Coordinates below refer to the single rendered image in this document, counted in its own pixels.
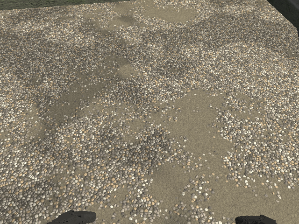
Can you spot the left robot hand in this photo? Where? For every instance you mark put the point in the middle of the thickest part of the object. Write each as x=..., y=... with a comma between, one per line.
x=77, y=217

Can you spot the right robot hand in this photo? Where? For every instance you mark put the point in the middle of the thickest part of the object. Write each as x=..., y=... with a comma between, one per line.
x=261, y=219

